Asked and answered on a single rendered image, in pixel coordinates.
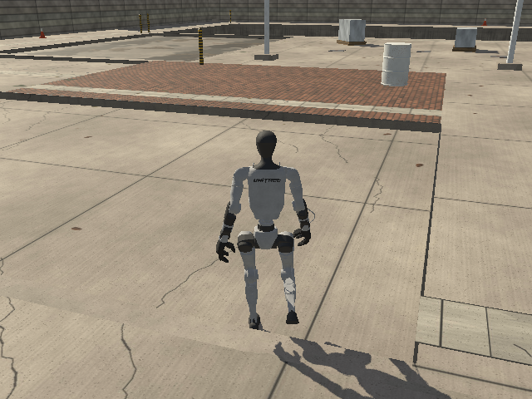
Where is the robot left forearm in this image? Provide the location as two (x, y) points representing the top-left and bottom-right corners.
(219, 202), (236, 243)

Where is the robot left foot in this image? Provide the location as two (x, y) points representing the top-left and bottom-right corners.
(249, 314), (260, 330)

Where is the right robot upper arm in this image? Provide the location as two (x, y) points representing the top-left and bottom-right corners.
(283, 166), (305, 211)

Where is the robot foot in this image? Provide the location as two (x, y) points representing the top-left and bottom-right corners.
(286, 310), (299, 324)
(249, 314), (260, 330)

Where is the robot right foot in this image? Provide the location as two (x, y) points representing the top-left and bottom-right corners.
(286, 310), (299, 324)

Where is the left robot hand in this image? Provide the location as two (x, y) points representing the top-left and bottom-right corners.
(216, 240), (235, 263)

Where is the right robot hand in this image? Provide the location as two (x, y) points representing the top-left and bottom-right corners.
(293, 227), (311, 246)

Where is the left robot upper arm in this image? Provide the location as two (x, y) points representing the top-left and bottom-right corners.
(229, 167), (249, 214)

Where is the robot right forearm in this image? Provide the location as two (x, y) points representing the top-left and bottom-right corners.
(296, 199), (310, 231)

